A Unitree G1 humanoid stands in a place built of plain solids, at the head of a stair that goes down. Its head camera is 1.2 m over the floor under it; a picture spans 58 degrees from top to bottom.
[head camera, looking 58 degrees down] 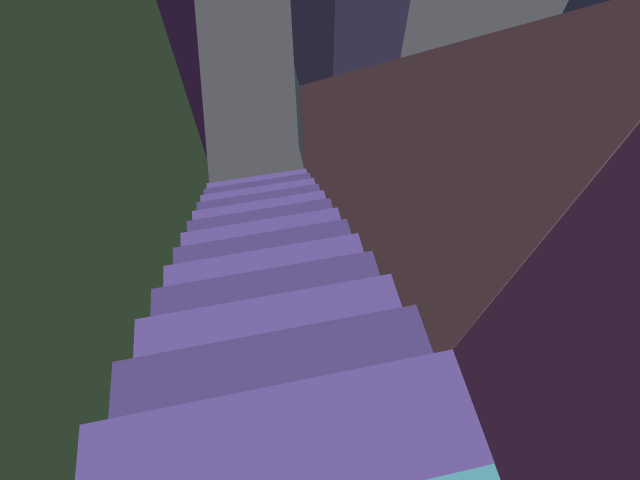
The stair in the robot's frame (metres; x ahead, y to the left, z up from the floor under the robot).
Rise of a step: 0.18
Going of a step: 0.22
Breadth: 1.21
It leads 11 degrees to the left of straight ahead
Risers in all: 13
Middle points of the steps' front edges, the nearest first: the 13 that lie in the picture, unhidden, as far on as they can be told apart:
0.29 0.12 0.00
0.50 0.17 -0.18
0.72 0.21 -0.36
0.93 0.25 -0.54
1.14 0.29 -0.72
1.36 0.34 -0.90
1.58 0.38 -1.08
1.79 0.42 -1.26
2.01 0.47 -1.44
2.22 0.51 -1.62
2.43 0.55 -1.80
2.65 0.59 -1.98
2.86 0.64 -2.16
